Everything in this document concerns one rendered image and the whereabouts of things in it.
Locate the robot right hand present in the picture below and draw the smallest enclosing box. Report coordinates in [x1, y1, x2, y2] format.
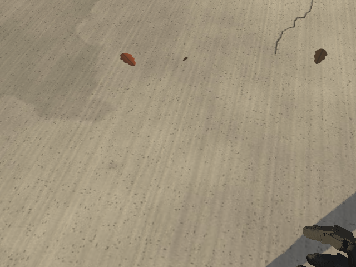
[297, 225, 356, 267]

